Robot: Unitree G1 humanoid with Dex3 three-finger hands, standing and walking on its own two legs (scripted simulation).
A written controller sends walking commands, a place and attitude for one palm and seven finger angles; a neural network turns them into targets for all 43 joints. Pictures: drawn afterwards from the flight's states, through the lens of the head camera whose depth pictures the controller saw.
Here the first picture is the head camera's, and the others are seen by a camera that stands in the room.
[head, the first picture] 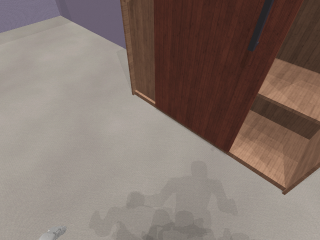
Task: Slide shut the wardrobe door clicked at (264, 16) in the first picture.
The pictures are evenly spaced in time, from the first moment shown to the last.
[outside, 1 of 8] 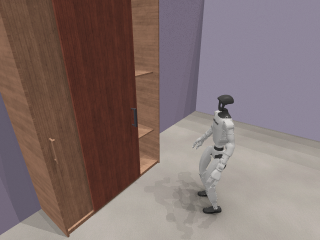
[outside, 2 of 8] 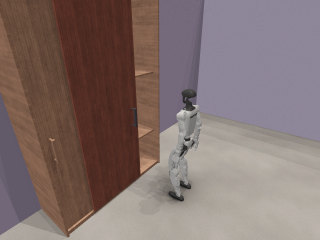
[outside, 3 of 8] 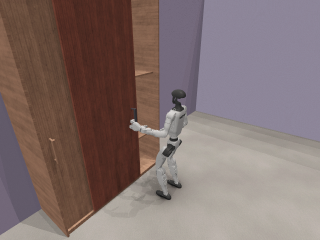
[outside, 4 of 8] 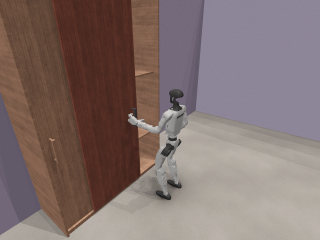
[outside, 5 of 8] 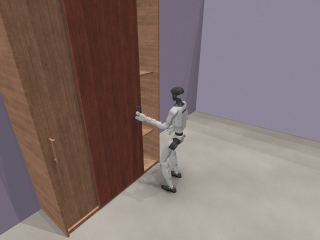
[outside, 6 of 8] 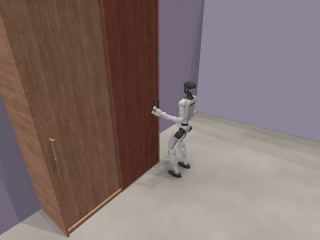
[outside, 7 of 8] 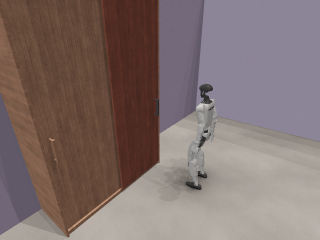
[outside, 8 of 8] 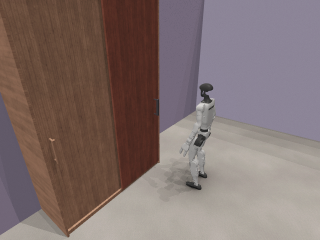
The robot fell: no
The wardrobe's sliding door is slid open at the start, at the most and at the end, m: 0.40 0.40 0.00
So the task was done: yes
